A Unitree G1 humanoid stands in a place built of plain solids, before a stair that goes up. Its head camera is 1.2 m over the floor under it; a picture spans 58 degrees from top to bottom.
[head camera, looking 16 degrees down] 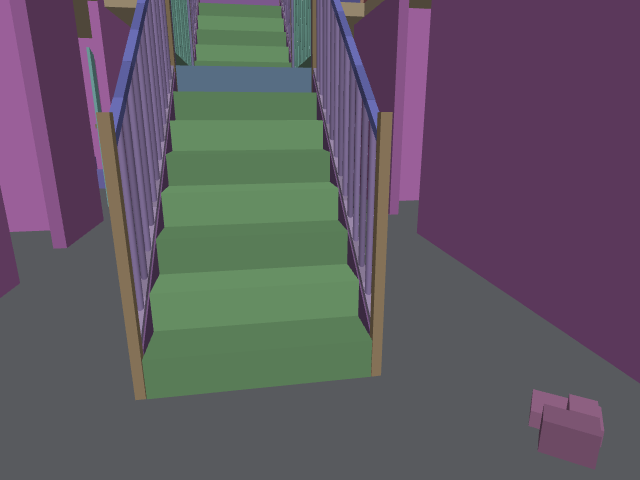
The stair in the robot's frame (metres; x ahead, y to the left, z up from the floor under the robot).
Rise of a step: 0.20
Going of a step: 0.26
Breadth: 1.02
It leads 10 degrees to the left of straight ahead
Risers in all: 8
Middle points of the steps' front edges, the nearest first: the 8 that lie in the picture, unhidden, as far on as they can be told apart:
1.73 0.26 0.20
1.99 0.30 0.39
2.24 0.35 0.59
2.50 0.39 0.78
2.76 0.44 0.98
3.02 0.48 1.17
3.28 0.53 1.37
3.54 0.57 1.56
